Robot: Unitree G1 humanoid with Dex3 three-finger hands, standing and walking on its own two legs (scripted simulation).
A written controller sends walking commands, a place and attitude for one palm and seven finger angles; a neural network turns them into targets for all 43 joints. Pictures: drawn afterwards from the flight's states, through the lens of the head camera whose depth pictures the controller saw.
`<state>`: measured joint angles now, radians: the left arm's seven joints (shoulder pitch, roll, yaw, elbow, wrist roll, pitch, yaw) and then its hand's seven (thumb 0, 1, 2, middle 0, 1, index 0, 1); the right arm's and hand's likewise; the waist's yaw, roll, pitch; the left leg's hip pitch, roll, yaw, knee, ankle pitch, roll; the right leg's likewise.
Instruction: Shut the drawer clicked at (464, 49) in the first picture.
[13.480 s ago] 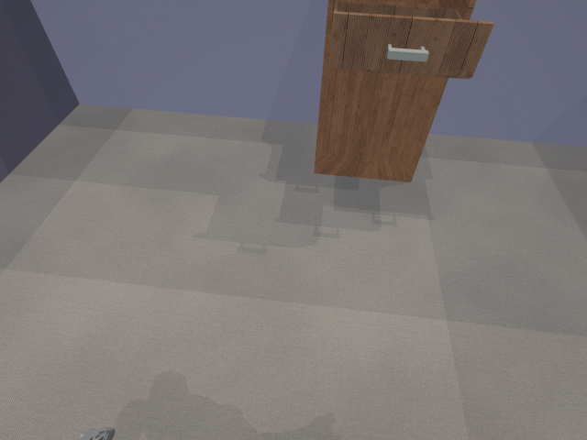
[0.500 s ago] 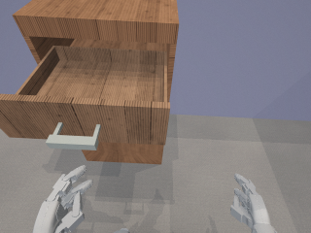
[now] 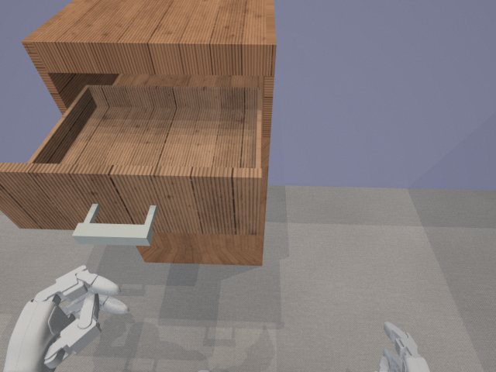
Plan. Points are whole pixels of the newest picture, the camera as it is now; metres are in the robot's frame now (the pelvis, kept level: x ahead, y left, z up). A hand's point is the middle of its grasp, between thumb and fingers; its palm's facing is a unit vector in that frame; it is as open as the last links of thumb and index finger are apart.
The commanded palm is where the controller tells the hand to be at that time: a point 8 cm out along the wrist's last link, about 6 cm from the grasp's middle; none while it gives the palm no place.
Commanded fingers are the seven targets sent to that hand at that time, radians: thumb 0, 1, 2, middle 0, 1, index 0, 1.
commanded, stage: raise the hand and make a fist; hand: left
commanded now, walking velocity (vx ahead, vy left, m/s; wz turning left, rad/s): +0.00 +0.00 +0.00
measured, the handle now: (118, 222) +0.34 +0.23 +0.07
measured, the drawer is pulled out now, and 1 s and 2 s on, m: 0.29 0.29 0.29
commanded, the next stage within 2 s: bring the fist close to the handle in 1.06 s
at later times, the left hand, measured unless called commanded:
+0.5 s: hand (83, 322) +0.16 +0.19 +0.13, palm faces +0.01 -1.00 -0.07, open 3.1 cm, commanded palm +0.11 +0.24 +0.15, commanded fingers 0.00 0.90 0.90 -1.40 -1.60 -1.40 -1.60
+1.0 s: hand (82, 310) +0.17 +0.19 +0.16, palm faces +0.05 -0.99 -0.13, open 3.2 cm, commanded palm +0.12 +0.24 +0.17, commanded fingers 0.00 0.90 0.90 -1.40 -1.60 -1.40 -1.60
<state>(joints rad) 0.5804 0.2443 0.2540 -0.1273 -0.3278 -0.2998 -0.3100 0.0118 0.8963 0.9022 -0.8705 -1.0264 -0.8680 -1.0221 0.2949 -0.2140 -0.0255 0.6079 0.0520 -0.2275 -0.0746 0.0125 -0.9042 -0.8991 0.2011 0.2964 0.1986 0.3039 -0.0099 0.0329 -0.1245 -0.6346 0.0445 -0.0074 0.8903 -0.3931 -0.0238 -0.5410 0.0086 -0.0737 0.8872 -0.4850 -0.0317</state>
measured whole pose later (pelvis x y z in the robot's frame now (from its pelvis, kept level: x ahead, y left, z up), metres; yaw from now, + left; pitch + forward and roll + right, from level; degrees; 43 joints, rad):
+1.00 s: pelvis +0.01 +0.00 +0.02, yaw +1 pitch +1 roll -1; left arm 0.64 0.27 0.20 -0.48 -0.30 -0.04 -0.23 0.01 0.89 0.90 -1.40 -1.60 -1.40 -1.60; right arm 0.27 -0.24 0.03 0.57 0.08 -0.34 -0.07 0.01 -0.90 -0.90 0.20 0.30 0.20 0.30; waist 0.04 0.06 -0.11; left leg -0.40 0.04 -0.02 0.74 -0.35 -0.02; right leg -0.29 0.01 -0.08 0.71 -0.43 -0.03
